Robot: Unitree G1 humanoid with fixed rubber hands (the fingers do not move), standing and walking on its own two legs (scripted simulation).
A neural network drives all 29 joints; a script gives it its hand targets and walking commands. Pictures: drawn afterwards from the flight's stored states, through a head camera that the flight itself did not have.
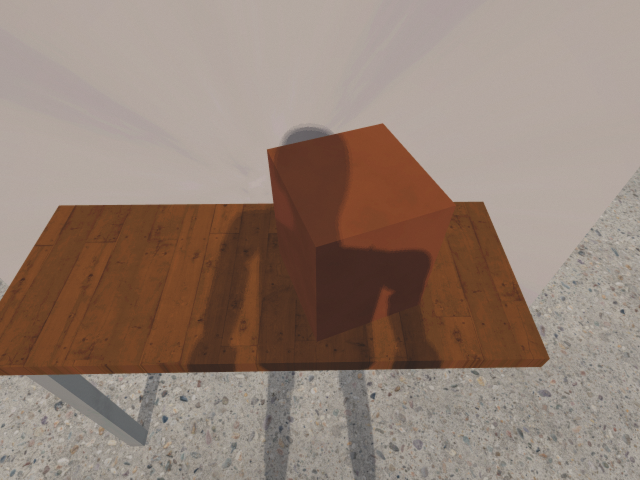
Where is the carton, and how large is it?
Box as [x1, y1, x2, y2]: [267, 123, 455, 341]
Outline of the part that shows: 382,123 267,149 279,251 317,341 418,304 455,206 453,202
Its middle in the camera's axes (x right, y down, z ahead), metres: +0.05 -0.01 +0.65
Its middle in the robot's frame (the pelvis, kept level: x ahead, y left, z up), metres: +0.50 -0.02 -0.01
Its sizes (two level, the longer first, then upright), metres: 0.210 0.200 0.250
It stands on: a table, 0.64 m high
